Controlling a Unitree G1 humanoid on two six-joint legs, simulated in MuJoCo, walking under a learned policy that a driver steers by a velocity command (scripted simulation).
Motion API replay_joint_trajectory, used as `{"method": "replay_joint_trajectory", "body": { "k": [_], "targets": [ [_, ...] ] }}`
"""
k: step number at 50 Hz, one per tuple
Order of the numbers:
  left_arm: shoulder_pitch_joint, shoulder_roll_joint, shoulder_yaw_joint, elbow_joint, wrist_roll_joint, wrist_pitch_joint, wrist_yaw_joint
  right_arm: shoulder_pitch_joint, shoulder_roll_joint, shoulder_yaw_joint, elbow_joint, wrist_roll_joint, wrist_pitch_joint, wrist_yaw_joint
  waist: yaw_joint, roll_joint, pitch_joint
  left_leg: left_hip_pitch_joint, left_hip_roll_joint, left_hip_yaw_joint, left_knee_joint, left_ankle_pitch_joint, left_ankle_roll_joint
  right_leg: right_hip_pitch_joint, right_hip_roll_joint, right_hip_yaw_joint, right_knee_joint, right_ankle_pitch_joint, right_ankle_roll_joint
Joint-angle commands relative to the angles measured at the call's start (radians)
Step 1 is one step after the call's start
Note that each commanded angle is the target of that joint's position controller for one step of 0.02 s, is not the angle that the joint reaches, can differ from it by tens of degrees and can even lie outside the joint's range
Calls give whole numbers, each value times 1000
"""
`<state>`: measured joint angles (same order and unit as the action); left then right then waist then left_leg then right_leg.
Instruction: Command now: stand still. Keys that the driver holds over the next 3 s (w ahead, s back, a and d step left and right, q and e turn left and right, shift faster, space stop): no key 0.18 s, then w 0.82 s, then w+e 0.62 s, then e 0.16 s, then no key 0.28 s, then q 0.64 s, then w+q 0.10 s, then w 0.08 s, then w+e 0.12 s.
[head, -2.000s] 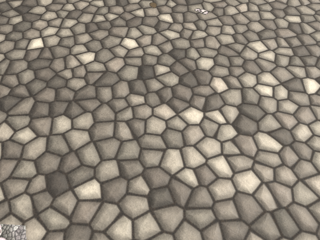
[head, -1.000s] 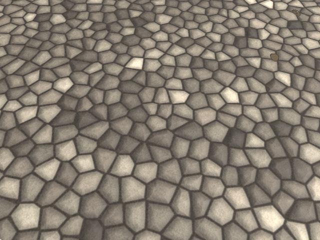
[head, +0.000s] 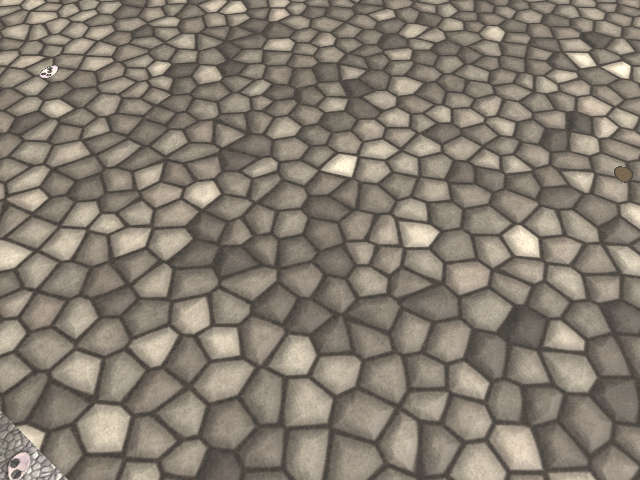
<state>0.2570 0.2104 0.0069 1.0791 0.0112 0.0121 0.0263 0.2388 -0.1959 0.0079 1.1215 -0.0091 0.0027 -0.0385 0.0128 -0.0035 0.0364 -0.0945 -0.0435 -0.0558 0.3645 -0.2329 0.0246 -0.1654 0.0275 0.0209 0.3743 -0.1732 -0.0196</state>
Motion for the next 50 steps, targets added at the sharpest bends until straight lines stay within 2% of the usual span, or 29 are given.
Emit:
{"method": "replay_joint_trajectory", "body": {
  "k": [1, 9, 10, 13, 14, 16, 17, 19, 20, 22, 23, 24, 25, 26, 27, 28, 29, 33, 38, 40, 42, 43, 44, 45, 46, 47, 48, 49, 50],
  "targets": [
    [32, 86, 10, -7, 0, -7, 4, 37, -95, -11, -10, 0, -7, -3, -1, 9, 33, -94, 112, -99, -84, 47, 33, 13, -98, 98, -56, 25, -22],
    [54, 65, 3, 26, -1, -9, 8, 74, -72, -5, 12, 0, -9, -5, -2, 9, 35, -99, 107, -92, -74, 60, 33, 2, -99, 97, -48, 31, -22],
    [62, 60, 1, 31, 0, -9, 8, 87, -69, -4, 16, -1, -8, -5, -4, 11, 14, -94, 100, -92, -84, -22, 36, 7, -89, 92, -50, -43, -23],
    [48, 78, 14, 12, 9, -1, 2, 112, -115, -27, 5, -5, 5, -1, -18, 51, 69, -152, 92, -141, -89, -450, 93, -110, -22, 53, 49, -395, -54],
    [27, 66, 13, -4, 14, -1, -3, 138, -120, -32, 3, -6, 7, 1, -34, 72, 112, -156, 123, -199, -116, -547, 121, -186, -7, 43, 97, -435, -59],
    [-13, 12, 3, -37, 27, -17, -15, 199, -141, -49, 15, -8, 3, -1, -57, 162, 142, -93, 253, -373, -214, -615, 190, -294, 16, -49, 272, -290, -46],
    [-31, 20, 5, -52, 31, -29, -18, 199, -143, -56, 12, -10, -2, 0, -60, 160, 151, -96, 303, -418, -242, -569, 216, -314, -17, -56, 336, -234, -44],
    [-37, 47, 16, -75, 25, -51, -29, 177, -150, -65, -2, -16, -17, 6, -41, 128, 132, -76, 307, -392, -234, -458, 220, -322, -45, -43, 355, -267, -49],
    [-20, 44, 19, -79, 19, -60, -35, 157, -150, -68, -10, -13, -24, 8, -23, 125, 125, -93, 287, -346, -216, -423, 208, -278, -45, -52, 307, -269, -54],
    [117, 17, 22, -40, 5, -74, -34, 82, -137, -71, -34, 1, -31, 11, 59, 109, 122, -275, 205, -226, -124, -367, 162, 20, -1, -100, 101, -161, -66],
    [217, 31, 32, -2, 4, -78, -27, 61, -115, -67, -50, -3, -37, 13, 94, 49, 109, -378, 150, -165, -15, -317, 138, 186, 6, -69, 36, -156, -62],
    [339, 98, 50, 21, 17, -87, -16, 40, -55, -52, -75, -9, -50, 20, 137, -144, 65, -485, 46, -20, 280, -241, 98, 317, -186, 211, -121, -328, -83],
    [457, 207, 77, 52, 7, -80, -17, 35, -29, -46, -116, -12, -60, 30, 142, -327, 33, -655, -40, 90, 531, -320, 76, 365, -390, 608, -267, -549, -171],
    [375, 151, 65, 40, 9, -72, -15, 12, -98, -60, -122, -40, -61, 39, 81, -163, 111, -681, 34, 39, 690, -278, 86, 261, -409, 621, -264, -581, -196],
    [273, 113, 54, -2, 11, -79, -21, -6, -79, -57, -122, -37, -67, 52, 41, -62, 152, -681, 75, 19, 733, -173, 89, 183, -371, 527, -259, -509, -188],
    [214, 101, 50, -24, 12, -89, -24, 5, -55, -52, -114, -26, -74, 60, 14, -35, 145, -648, 100, 17, 729, -90, 79, 154, -324, 424, -268, -368, -172],
    [195, 86, 44, -33, 9, -99, -22, 3, -57, -55, -112, -27, -76, 67, -2, -29, 125, -625, 114, 28, 713, -36, 67, 153, -292, 346, -273, -244, -160],
    [298, 49, 24, 12, 3, -117, -16, -37, -59, -60, -132, -28, -55, 73, -4, -69, 65, -643, 97, 103, 691, 34, 32, 234, -221, 137, -212, 309, -138],
    [324, 44, 9, 20, 6, -117, -8, -274, -24, -37, -232, -15, -46, 73, 28, -87, 110, -587, 55, 182, 417, 124, 19, 165, -180, 43, -222, 508, -132],
    [333, 60, 10, 26, 7, -119, -4, -318, -24, -30, -255, -8, -46, 71, 34, -104, 114, -503, 31, 208, 301, 148, 39, 162, -190, 29, -223, 586, -131],
    [315, 80, 13, 29, 7, -124, -2, -284, -51, -37, -259, -6, -47, 61, 2, -110, 87, -400, 4, 214, 245, 142, 77, 194, -211, 13, -164, 788, -124],
    [299, 92, 16, 27, 6, -126, 0, -227, -71, -46, -247, -6, -51, 54, -29, -114, 51, -329, -18, 213, 235, 123, 98, 217, -219, 3, -92, 920, -117],
    [282, 103, 20, 24, 8, -125, 3, -122, -95, -58, -217, -6, -57, 46, -76, -114, -6, -232, -38, 202, 220, 103, 117, 241, -221, -3, 28, 1004, -111],
    [258, 114, 24, 19, 5, -120, 2, 28, -116, -73, -168, -5, -65, 39, -138, -108, -80, -80, -44, 190, 160, 125, 138, 225, -213, -13, 198, 982, -105],
    [244, 111, 23, 9, 1, -117, -3, 169, -152, -90, -128, -19, -72, 29, -197, -82, -148, 127, 33, 112, 117, 92, 165, 93, -183, -28, 414, 772, -100],
    [277, 43, 12, -17, 6, -116, -8, 288, -241, -112, -112, -40, -74, 26, -193, 71, -259, 302, 302, -210, 105, -46, 214, -84, -89, -75, 753, 170, -97],
    [370, 7, 19, -18, -21, -109, -22, 235, -253, -116, -123, -28, -60, 38, -113, 214, -305, 413, 468, -712, -89, -168, 367, -396, 74, -7, 1047, -349, -76],
    [263, 74, 32, -41, 2, -102, -19, 107, -198, -107, -141, 0, -59, 44, -81, 72, -141, 267, 421, -605, -147, -305, 334, -486, -18, 45, 1054, -244, -94],
    [162, 82, 38, -71, 9, -106, -26, 25, -126, -88, -159, 5, -68, 48, -66, 22, -31, 116, 382, -459, -178, -254, 301, -482, -55, 38, 998, -153, -97]
  ]
}}
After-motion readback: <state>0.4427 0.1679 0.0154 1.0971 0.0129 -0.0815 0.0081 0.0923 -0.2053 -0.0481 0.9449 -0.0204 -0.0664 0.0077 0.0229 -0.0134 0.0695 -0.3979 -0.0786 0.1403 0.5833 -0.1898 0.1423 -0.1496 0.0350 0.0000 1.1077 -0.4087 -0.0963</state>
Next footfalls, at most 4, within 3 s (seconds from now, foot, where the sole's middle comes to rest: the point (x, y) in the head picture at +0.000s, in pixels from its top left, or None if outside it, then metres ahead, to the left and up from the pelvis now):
0.92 left None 0.43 0.03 -0.78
1.48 right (394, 400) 0.71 -0.13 -0.78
1.94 left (375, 295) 1.01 -0.10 -0.78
2.34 right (428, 352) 0.84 -0.22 -0.78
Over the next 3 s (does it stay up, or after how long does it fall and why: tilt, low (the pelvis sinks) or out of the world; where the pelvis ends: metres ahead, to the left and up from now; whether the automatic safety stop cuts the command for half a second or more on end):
stays up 0.90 -0.08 0.00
